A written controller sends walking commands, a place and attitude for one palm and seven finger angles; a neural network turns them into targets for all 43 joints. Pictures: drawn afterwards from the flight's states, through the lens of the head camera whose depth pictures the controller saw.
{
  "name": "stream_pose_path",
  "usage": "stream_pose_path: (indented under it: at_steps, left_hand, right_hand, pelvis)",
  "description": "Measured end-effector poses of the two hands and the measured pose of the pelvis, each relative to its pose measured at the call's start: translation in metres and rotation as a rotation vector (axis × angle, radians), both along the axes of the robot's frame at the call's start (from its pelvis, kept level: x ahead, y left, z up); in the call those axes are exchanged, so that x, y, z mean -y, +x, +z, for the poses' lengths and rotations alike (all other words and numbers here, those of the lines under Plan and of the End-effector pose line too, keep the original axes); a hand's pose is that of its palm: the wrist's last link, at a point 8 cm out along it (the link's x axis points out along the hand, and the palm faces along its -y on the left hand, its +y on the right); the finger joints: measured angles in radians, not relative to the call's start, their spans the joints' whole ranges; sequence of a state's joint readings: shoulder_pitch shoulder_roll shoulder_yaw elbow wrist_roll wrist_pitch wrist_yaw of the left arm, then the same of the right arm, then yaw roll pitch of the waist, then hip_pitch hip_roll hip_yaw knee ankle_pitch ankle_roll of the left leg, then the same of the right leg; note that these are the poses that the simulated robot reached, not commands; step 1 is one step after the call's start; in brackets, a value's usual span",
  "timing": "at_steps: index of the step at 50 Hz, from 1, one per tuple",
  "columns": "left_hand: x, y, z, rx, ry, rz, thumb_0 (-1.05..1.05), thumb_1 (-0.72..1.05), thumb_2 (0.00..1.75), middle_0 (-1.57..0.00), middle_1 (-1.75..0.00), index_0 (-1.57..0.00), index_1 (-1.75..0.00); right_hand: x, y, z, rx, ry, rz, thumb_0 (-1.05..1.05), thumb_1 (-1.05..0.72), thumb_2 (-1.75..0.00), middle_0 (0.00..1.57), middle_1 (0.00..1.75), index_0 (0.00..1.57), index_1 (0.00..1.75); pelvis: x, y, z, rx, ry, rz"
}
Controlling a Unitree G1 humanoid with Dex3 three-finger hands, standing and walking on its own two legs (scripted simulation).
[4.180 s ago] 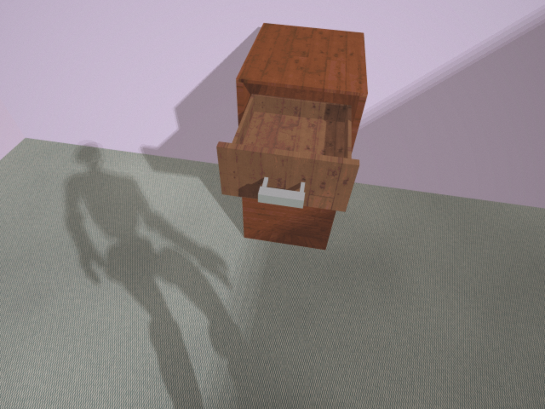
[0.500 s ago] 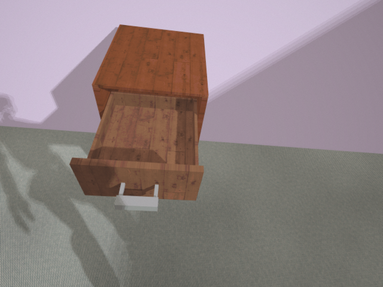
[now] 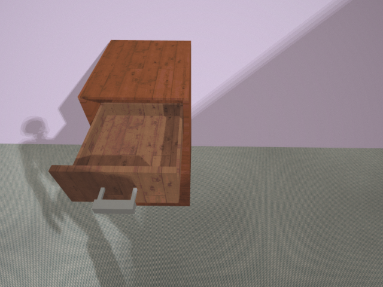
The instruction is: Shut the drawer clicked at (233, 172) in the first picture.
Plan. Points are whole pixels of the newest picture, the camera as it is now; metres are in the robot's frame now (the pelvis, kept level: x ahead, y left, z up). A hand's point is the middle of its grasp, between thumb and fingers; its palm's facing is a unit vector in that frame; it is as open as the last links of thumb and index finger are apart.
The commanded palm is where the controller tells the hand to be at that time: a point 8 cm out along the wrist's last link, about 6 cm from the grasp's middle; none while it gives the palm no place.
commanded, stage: come to a stop and stand still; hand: left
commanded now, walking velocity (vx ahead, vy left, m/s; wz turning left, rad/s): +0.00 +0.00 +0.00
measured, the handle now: (116, 198) +0.35 +0.23 -0.09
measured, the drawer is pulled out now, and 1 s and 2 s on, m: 0.30 0.30 0.30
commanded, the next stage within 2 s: look again from close up in 0.18 s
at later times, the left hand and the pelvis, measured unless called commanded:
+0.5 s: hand out of the picture -0.03 +0.21 -0.18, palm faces +0.05 -0.98 -0.18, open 7.4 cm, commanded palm none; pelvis -0.01 +0.05 -0.01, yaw +0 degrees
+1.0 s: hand out of the picture -0.04 +0.23 -0.18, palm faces +0.00 -0.98 -0.18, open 7.4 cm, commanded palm none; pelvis -0.02 +0.06 +0.00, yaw -1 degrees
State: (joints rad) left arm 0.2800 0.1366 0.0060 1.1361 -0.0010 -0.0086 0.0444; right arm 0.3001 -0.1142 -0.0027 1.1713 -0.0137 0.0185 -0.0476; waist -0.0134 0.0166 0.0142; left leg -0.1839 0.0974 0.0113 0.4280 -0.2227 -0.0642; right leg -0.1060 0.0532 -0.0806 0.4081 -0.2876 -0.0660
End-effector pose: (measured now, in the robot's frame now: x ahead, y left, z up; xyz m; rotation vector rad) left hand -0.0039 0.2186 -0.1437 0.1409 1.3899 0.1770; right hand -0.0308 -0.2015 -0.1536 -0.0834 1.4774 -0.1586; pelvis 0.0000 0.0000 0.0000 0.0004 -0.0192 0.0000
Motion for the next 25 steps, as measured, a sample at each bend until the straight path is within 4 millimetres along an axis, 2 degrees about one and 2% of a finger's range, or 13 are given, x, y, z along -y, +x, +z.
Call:
stream_pose_path:
  at_steps: [8, 14, 18, 21, 25]
  left_hand:
    - [0.027, -0.041, -0.006, -0.100, -0.079, 0.057, 0.00, 0.92, 0.90, -0.20, -0.30, -0.20, -0.30]
    - [0.028, -0.055, -0.007, -0.137, -0.105, 0.070, 0.00, 0.91, 0.90, -0.20, -0.30, -0.20, -0.30]
    - [0.014, -0.056, -0.006, -0.106, -0.082, 0.039, 0.00, 0.90, 0.90, -0.20, -0.30, -0.20, -0.30]
    - [-0.008, -0.051, -0.009, -0.085, -0.066, 0.012, 0.00, 0.90, 0.90, -0.20, -0.30, -0.20, -0.30]
    - [-0.039, -0.036, -0.011, -0.024, -0.026, 0.009, 0.00, 0.90, 0.90, -0.20, -0.30, -0.20, -0.30]
  right_hand:
    - [0.015, 0.029, 0.007, 0.039, -0.053, 0.045, 0.00, -0.92, -0.90, 0.20, 0.30, 0.20, 0.30]
    - [0.013, 0.038, 0.011, 0.057, -0.074, 0.056, 0.00, -0.92, -0.90, 0.20, 0.30, 0.20, 0.30]
    - [0.007, 0.045, 0.011, 0.109, -0.077, 0.053, 0.00, -0.93, -0.90, 0.20, 0.30, 0.20, 0.30]
    - [-0.004, 0.050, 0.008, 0.173, -0.081, 0.045, 0.00, -0.93, -0.90, 0.20, 0.30, 0.20, 0.30]
    - [-0.019, 0.046, 0.009, 0.202, -0.083, 0.061, 0.00, -0.95, -0.90, 0.20, 0.30, 0.20, 0.30]
  pelvis:
    - [0.000, 0.001, 0.001, 0.003, -0.004, 0.007]
    - [-0.006, 0.002, 0.001, 0.005, -0.004, 0.004]
    - [-0.020, -0.004, -0.001, -0.009, -0.023, -0.012]
    - [-0.033, -0.008, -0.006, -0.004, -0.035, -0.007]
    - [-0.047, -0.012, -0.007, 0.013, -0.022, -0.005]
